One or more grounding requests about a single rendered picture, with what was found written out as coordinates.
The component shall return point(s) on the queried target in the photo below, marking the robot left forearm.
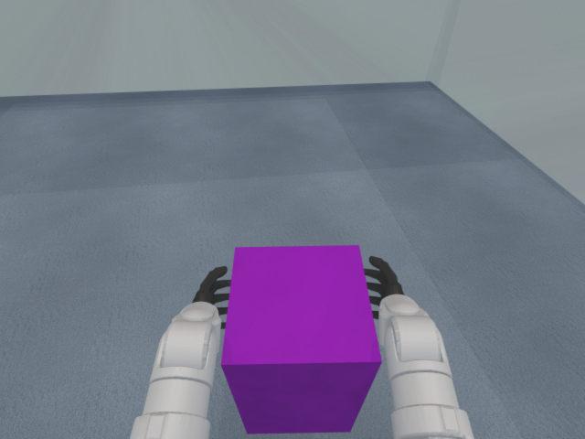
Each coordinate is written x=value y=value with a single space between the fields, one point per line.
x=177 y=400

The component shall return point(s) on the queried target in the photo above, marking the robot right forearm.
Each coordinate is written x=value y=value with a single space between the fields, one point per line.
x=424 y=398

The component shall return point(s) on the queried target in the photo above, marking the right robot hand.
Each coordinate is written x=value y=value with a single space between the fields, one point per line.
x=388 y=282

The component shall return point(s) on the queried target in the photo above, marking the carton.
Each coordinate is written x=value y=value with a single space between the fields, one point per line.
x=300 y=349

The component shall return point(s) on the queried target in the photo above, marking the left robot hand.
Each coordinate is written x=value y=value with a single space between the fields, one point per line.
x=209 y=286

